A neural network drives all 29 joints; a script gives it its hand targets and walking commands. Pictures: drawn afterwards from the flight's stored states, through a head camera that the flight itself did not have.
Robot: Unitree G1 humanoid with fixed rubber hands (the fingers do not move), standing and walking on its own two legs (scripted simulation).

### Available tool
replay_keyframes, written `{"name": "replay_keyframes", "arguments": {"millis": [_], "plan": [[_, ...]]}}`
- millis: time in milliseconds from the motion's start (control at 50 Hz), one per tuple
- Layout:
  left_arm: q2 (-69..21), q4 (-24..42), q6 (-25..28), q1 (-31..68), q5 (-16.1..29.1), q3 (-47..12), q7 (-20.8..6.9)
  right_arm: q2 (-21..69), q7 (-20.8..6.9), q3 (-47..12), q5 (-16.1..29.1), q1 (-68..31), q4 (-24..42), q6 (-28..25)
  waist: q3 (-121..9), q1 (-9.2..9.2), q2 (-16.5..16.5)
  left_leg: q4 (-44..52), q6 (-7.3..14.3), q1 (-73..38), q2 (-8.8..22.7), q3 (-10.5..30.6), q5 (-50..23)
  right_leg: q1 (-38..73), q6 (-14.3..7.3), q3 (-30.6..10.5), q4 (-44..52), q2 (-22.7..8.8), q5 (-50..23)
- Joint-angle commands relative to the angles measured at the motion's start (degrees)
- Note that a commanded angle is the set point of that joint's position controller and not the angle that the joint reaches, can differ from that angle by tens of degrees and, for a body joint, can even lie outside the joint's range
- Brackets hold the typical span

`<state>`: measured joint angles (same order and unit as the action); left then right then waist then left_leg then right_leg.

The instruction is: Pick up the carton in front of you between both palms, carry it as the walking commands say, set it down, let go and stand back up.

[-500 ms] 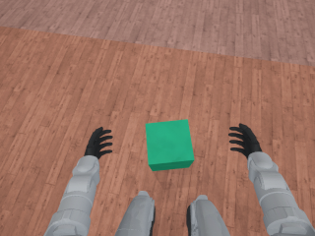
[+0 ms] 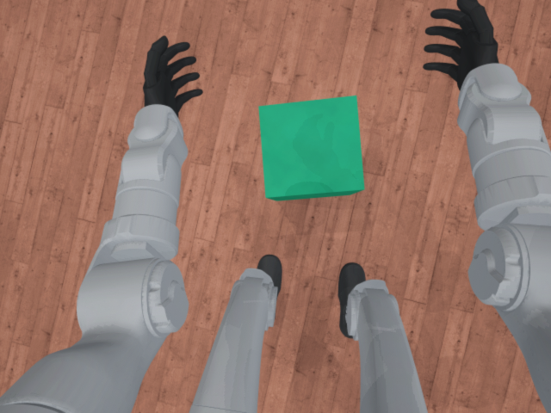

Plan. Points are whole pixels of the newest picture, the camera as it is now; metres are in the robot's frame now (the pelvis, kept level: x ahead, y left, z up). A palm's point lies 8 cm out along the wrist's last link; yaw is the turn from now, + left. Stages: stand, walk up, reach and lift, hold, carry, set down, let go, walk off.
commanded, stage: reach and lift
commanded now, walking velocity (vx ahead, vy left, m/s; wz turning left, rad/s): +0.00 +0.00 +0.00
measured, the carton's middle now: (310, 156) +0.49 +0.03 -0.52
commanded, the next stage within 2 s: none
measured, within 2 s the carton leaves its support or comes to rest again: leaves its support in 1.64 s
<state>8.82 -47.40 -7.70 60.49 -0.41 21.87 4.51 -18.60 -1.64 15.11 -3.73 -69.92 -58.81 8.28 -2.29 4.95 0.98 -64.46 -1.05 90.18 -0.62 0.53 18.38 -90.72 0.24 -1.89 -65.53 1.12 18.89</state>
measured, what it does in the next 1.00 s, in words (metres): lowers itself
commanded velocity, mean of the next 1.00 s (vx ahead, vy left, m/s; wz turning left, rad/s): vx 0.00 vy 0.00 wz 0.00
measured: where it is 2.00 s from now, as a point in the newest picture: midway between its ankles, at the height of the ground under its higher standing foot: (307, 308)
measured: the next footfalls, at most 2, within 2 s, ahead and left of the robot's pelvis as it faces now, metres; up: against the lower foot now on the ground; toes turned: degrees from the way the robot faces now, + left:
none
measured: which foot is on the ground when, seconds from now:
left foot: down 0.00-1.00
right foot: down 0.00-1.00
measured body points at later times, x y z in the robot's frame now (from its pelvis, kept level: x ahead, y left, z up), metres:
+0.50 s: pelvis -0.03 +0.00 -0.19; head +0.32 +0.00 +0.09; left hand +0.48 +0.22 -0.35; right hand +0.53 -0.17 -0.35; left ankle +0.08 +0.13 -0.61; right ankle +0.07 -0.12 -0.61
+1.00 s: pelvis -0.03 +0.00 -0.27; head +0.34 +0.00 -0.03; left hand +0.49 +0.21 -0.46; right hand +0.54 -0.15 -0.46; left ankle +0.08 +0.13 -0.61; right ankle +0.07 -0.12 -0.61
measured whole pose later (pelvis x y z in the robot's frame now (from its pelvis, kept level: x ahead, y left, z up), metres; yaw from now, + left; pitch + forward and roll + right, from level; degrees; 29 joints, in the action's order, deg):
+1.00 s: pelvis -0.03 +0.00 -0.27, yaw +1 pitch +38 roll +2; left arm 16.9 -63.5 -0.8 80.2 14.6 8.3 8.8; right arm -25.0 5.3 -2.9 13.9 -85.9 -67.2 2.3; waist 21.0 3.8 -0.9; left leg -125.3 -2.3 130.1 -1.9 0.2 32.7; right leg -130.6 1.3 -2.3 -126.8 2.2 33.7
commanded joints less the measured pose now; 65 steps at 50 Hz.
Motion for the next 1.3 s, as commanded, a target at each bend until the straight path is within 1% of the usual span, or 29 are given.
{"name": "replay_keyframes", "arguments": {"millis": [0,60,140,200,260,300,340,440,520,600,660,720,760,780,800,860,920,960,1020,1080,1140,1220,1280], "plan": [[4.29,3.95,2.59,6.76,-2.09,2.48,-0.81,-3.6,0.0,1.99,-2.07,-9.34,4.1,-2.16,-54.25,0.68,3.99,1.02,-2.44,-21.07,-3.36,-3.88,-18.43,30.33,1.11,0.87,0.74,2.89,-18.76],[3.45,2.95,4.3,5.08,-2.96,3.48,-1.36,-1.72,0.53,2.45,-2.66,-7.12,4.13,-3.55,-52.52,0.28,4.04,-3.22,-2.62,-14.59,-3.28,-3.57,-20.6,24.68,1.22,0.32,-3.64,2.66,-21.62],[3.64,1.59,6.04,3.69,-2.3,3.0,-1.32,-0.87,1.79,1.23,-1.38,-4.91,4.32,-4.91,-53.05,0.08,3.8,-10.7,-2.98,-7.1,-3.18,-2.96,-21.5,16.23,1.42,-0.34,-11.18,2.53,-22.44],[4.99,2.17,6.89,4.69,-0.11,1.16,-0.65,-2.11,3.01,-0.69,0.84,-5.9,6.18,-5.71,-56.89,-0.01,3.87,-16.93,-3.45,-3.89,-3.18,-2.74,-22.35,12.69,1.75,-0.27,-17.42,2.57,-23.23],[7.35,3.58,7.05,6.31,3.16,-1.8,0.36,-4.27,4.25,-3.6,3.93,-8.19,9.11,-5.94,-62.95,0.06,4.5,-23.14,-3.71,-3.38,-3.28,-3.03,-22.72,12.2,2.22,0.52,-23.66,2.62,-23.29],[8.92,4.47,6.74,7.78,5.39,-3.66,1.08,-5.67,4.93,-5.73,6.23,-9.95,10.6,-5.66,-66.13,0.16,4.96,-26.83,-3.75,-3.04,-3.26,-3.4,-21.73,12.21,2.42,1.21,-27.51,2.6,-22.06],[10.21,4.95,6.17,9.87,7.42,-5.18,1.74,-6.84,5.47,-7.61,8.38,-12.22,11.34,-5.13,-67.55,0.24,5.31,-29.99,-3.77,-2.11,-3.09,-3.86,-19.05,11.57,2.47,1.88,-30.75,2.57,-19.16],[12.73,4.59,4.44,16.8,10.95,-7.77,3.14,-9.58,6.4,-10.59,12.07,-19.04,10.66,-3.63,-66.22,0.41,5.38,-35.59,-3.55,0.78,-2.26,-4.99,-9.37,8.26,2.03,2.89,-36.05,1.87,-8.31],[13.52,0.38,3.34,22.26,11.89,-8.54,3.71,-10.89,6.55,-11.66,13.37,-23.77,5.27,-2.73,-58.94,0.42,4.38,-38.53,-3.2,4.04,-1.42,-4.98,-1.21,1.74,1.46,2.79,-38.57,0.9,1.04],[13.71,-5.16,3.79,26.75,11.68,-9.06,3.62,-11.55,6.26,-12.11,13.72,-27.36,-1.27,-3.35,-51.64,0.19,3.15,-41.71,-3.03,7.1,-0.63,-4.42,2.75,-3.73,0.98,1.95,-41.45,0.12,5.42],[14.17,-8.71,4.84,29.28,11.5,-9.47,3.38,-12.02,6.09,-12.56,13.91,-29.26,-4.85,-4.47,-47.87,0.13,2.59,-44.31,-2.85,8.39,-0.22,-3.89,2.71,-6.18,0.78,1.14,-43.91,-0.21,5.43],[14.89,-10.89,6.11,31.28,11.86,-9.99,3.27,-12.61,6.06,-13.46,14.57,-31.21,-6.27,-5.73,-46.63,0.31,2.46,-46.91,-2.64,8.47,-0.06,-3.36,0.63,-6.95,0.8,0.56,-46.53,-0.34,3.43],[15.53,-11.05,6.95,32.43,12.68,-10.67,3.48,-13.14,6.28,-14.42,15.46,-32.66,-5.64,-6.54,-48.8,0.44,2.77,-48.6,-2.54,7.22,-0.11,-3.16,-2.09,-5.61,0.94,0.55,-48.32,-0.29,0.81],[15.84,-9.98,7.29,33.54,13.04,-10.49,3.69,-13.55,6.45,-15.07,15.81,-33.42,-4.88,-6.88,-49.62,0.96,3.23,-49.09,-2.59,8.18,-0.3,-3.28,-2.91,-4.28,0.89,0.34,-48.93,-0.4,0.16],[16.19,-9.69,7.59,34.04,13.36,-10.79,3.8,-13.41,6.68,-15.19,15.89,-34.46,-3.5,-7.12,-49.37,0.49,3.9,-49.56,-2.28,7.89,-0.39,-2.88,-3.5,-5.19,1.06,0.8,-49.56,-0.13,-0.52],[16.78,-10.04,8.03,34.59,14.1,-11.63,4.1,-13.13,6.82,-16.34,16.88,-35.5,-1.65,-7.39,-49.7,0.99,4.09,-51.59,-2.2,6.45,-0.57,-3.05,-7.66,-4.21,1.38,0.89,-51.48,0.03,-4.57],[16.27,-10.46,8.1,33.3,14.86,-12.67,4.41,-12.41,7.03,-17.48,17.93,-34.24,-1.65,-7.26,-52.07,1.28,4.22,-52.56,-2.25,4.66,-0.93,-3.49,-10.12,-1.68,1.57,1.09,-52.5,0.36,-7.13],[14.84,-10.82,8.07,30.94,15.34,-13.48,4.49,-11.34,7.13,-17.76,18.0,-31.59,-2.55,-7.13,-53.48,1.05,4.13,-52.67,-2.38,3.79,-1.32,-3.79,-11.27,-0.9,1.62,1.46,-52.62,0.66,-8.2],[13.25,-12.74,8.06,28.04,15.22,-13.55,4.22,-10.06,6.95,-16.87,16.91,-27.85,-5.48,-6.97,-48.95,0.23,3.69,-52.41,-2.36,5.94,-1.57,-3.5,-10.12,-4.89,1.45,1.59,-52.25,0.62,-6.79],[12.86,-11.94,8.29,28.15,14.2,-12.72,4.05,-9.53,6.87,-15.71,15.82,-27.55,-5.44,-7.31,-46.7,-0.11,3.1,-52.08,-2.28,7.54,-1.69,-3.26,-9.1,-7.68,1.19,1.35,-51.8,0.66,-5.49],[13.08,-10.88,8.42,29.63,13.66,-12.12,4.21,-9.74,7.14,-15.35,15.47,-28.95,-4.63,-7.58,-46.46,-0.16,2.95,-51.78,-2.2,8.03,-1.73,-3.12,-8.06,-8.04,1.02,1.24,-51.57,0.69,-4.39],[10.44,-9.71,8.26,33.11,14.68,-14.17,4.27,-6.68,7.26,-17.64,16.71,-32.28,-3.77,-7.51,-46.51,0.21,3.28,-51.16,-2.24,7.84,-1.8,-3.32,-6.17,-6.99,1.04,1.43,-50.91,0.94,-2.41],[7.35,-10.29,8.04,35.64,14.81,-15.56,4.31,-3.08,7.32,-19.26,17.11,-34.85,-4.24,-7.36,-45.53,0.48,3.71,-50.64,-2.18,7.41,-2.24,-3.55,-4.33,-6.34,1.14,1.69,-50.18,1.34,-0.56]]}}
